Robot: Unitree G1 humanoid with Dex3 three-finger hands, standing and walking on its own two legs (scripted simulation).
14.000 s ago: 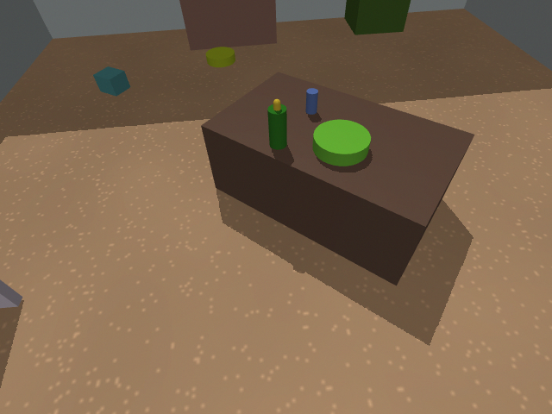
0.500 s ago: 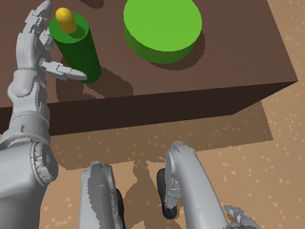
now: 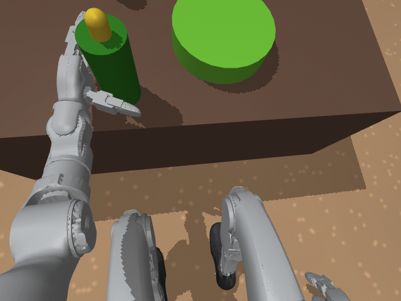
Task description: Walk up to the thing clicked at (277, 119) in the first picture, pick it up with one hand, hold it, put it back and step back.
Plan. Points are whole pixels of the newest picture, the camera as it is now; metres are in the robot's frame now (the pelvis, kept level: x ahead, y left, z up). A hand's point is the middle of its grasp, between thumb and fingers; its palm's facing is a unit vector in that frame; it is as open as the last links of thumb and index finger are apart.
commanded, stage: close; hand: left
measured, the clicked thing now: (111, 62) +0.54 +0.10 +0.03
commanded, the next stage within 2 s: settle in 1.08 s
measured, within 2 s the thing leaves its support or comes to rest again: leaves its support in 1.58 s
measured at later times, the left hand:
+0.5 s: hand (106, 72) +0.54 +0.11 +0.00, palm faces -0.17 -0.99 +0.00, open 13.2 cm
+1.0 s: hand (103, 67) +0.55 +0.12 +0.01, palm faces -0.16 -0.99 +0.00, open 10.6 cm
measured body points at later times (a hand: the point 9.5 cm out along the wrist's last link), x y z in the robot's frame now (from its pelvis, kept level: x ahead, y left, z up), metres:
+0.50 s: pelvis +0.00 +0.00 +0.00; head +0.22 +0.02 +0.39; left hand +0.54 +0.17 +0.01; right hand +0.06 -0.27 -0.12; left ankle +0.06 +0.11 -0.44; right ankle +0.10 -0.12 -0.44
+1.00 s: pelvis -0.01 +0.00 -0.01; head +0.21 +0.03 +0.38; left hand +0.55 +0.17 +0.01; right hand +0.03 -0.26 -0.13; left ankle +0.06 +0.11 -0.44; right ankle +0.10 -0.12 -0.44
